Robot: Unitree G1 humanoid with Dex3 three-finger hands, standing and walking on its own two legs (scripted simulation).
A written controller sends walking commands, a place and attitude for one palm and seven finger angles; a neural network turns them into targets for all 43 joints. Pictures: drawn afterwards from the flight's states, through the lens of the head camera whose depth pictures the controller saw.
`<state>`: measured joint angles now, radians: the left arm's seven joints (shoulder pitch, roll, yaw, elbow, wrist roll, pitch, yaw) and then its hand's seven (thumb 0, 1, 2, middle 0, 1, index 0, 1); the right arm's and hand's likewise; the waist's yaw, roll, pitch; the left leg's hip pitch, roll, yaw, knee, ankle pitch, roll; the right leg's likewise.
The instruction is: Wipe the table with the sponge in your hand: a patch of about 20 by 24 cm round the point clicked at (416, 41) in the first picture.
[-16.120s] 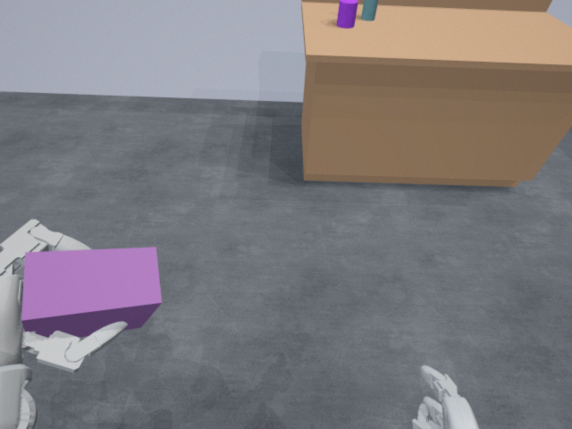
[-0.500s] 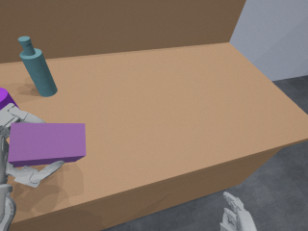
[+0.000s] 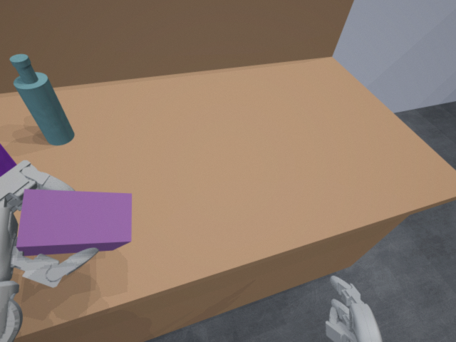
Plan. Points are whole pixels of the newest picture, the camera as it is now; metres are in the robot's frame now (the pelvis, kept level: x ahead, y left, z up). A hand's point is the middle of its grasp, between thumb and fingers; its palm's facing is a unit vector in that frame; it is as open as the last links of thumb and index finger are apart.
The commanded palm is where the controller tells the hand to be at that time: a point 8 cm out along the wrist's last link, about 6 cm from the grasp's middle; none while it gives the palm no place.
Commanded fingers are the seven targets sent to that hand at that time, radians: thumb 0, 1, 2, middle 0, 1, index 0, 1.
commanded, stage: look again from close up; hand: left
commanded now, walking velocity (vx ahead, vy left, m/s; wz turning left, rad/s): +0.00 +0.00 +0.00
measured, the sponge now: (91, 225) +0.23 +0.22 +0.13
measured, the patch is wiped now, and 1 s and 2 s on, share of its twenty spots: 0.00 0.00 0.00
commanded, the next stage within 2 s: turn the palm down, sponge in hand in 0.08 s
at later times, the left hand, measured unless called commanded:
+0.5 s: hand (77, 232) +0.21 +0.22 +0.14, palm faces +0.26 -0.77 -0.59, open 10.3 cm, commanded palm +0.17 +0.27 +0.18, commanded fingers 0.00 0.10 1.30 -1.20 -1.60 -1.20 -1.60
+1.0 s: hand (91, 216) +0.23 +0.21 +0.15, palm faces +0.29 -0.47 -0.83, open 10.3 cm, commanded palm +0.19 +0.24 +0.18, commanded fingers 0.00 0.10 1.30 -1.20 -1.60 -1.20 -1.60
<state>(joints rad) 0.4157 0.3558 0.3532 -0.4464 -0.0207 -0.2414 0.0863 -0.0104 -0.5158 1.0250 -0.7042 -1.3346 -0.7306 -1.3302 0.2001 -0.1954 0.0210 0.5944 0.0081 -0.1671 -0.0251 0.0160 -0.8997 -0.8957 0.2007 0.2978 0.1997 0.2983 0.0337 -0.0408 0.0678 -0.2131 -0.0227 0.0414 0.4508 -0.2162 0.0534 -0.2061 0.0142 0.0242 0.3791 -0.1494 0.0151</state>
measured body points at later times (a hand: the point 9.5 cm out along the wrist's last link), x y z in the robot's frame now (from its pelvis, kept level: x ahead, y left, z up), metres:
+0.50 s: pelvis +0.00 -0.02 -0.02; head +0.00 -0.03 +0.43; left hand +0.19 +0.26 +0.18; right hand +0.22 -0.23 -0.08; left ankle +0.02 +0.08 -0.74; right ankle +0.03 -0.13 -0.74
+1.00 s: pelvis +0.01 -0.08 -0.03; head +0.02 -0.11 +0.42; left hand +0.21 +0.23 +0.20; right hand +0.21 -0.32 -0.12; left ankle +0.02 +0.08 -0.74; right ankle +0.03 -0.13 -0.74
